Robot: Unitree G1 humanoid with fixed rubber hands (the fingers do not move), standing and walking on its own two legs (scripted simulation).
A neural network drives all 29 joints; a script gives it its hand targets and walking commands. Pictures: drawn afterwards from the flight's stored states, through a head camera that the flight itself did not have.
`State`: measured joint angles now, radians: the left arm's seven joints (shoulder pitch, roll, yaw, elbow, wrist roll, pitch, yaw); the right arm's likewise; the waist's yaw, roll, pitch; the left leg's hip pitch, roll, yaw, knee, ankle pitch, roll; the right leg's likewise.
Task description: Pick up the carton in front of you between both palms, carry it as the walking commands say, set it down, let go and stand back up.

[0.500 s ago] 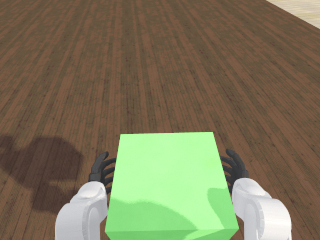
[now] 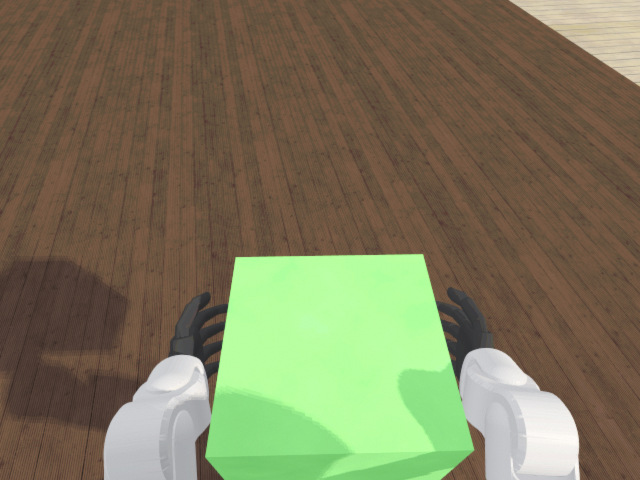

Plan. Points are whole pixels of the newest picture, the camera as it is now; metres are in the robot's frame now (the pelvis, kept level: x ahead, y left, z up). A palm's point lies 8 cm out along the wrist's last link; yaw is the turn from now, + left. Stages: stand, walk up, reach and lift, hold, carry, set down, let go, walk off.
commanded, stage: carry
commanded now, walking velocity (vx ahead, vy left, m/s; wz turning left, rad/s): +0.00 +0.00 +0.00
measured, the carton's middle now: (330, 387) +0.25 +0.00 +0.01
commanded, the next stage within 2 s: hold in 1.44 s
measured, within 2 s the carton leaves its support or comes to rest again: neither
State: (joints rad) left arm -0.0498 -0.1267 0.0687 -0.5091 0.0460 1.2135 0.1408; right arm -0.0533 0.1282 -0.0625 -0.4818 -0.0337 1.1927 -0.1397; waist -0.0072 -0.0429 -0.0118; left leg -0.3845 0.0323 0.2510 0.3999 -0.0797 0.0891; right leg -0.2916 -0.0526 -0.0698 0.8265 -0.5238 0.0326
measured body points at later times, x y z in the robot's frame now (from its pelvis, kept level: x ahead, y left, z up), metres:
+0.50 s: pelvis +0.11 -0.02 +0.00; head +0.09 -0.02 +0.45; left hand +0.37 +0.14 +0.08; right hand +0.37 -0.17 +0.08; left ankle +0.09 +0.08 -0.74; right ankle +0.05 -0.13 -0.74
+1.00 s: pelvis +0.09 -0.02 +0.00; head +0.07 -0.02 +0.45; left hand +0.38 +0.14 +0.04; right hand +0.39 -0.17 +0.04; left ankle +0.09 +0.08 -0.74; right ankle +0.05 -0.13 -0.74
